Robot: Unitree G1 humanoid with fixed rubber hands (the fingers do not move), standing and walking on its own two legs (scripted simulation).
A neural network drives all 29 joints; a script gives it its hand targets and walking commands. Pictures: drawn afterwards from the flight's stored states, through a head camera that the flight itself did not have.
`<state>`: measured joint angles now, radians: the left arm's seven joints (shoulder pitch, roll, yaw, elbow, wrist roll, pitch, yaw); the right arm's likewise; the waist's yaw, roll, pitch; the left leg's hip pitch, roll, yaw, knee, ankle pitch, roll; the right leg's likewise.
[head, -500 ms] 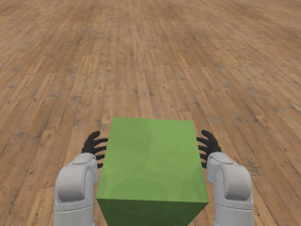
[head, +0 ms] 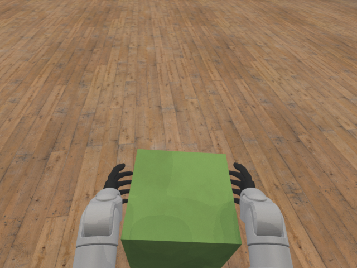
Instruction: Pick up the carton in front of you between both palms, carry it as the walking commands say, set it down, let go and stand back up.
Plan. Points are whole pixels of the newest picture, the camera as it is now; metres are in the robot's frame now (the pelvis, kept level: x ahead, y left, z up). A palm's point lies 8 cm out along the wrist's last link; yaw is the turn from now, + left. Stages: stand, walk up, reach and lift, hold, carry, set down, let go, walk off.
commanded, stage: carry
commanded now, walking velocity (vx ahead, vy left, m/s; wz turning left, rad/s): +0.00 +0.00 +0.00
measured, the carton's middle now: (177, 215) +0.27 +0.00 -0.03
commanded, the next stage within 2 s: hold in 0.92 s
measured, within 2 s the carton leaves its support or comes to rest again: neither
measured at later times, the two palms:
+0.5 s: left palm (116, 193) +0.28 +0.14 +0.04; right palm (246, 192) +0.29 -0.15 +0.04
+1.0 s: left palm (121, 196) +0.28 +0.13 +0.04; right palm (253, 196) +0.28 -0.17 +0.04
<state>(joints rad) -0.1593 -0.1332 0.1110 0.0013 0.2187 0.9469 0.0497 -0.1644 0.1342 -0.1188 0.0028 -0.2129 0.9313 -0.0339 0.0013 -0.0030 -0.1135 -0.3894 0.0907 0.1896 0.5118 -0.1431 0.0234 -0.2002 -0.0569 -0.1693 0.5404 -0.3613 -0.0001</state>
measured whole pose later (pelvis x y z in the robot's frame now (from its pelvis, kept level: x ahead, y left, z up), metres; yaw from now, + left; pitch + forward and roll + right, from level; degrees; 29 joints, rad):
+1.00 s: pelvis -0.01 -0.01 +0.00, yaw -2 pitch -3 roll +1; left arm -0.20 -0.14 0.17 0.14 0.26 0.73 0.03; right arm -0.24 0.15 -0.17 0.21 -0.26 0.68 -0.01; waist 0.02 -0.03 0.01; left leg -0.27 0.05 0.07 0.42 -0.09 -0.01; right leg -0.12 -0.02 -0.09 0.50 -0.32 -0.03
